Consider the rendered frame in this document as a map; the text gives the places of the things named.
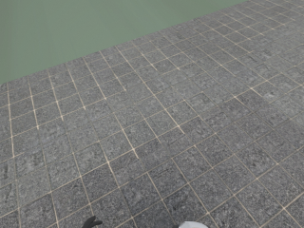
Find left robot hand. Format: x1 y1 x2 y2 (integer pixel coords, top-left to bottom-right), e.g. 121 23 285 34
82 216 103 228

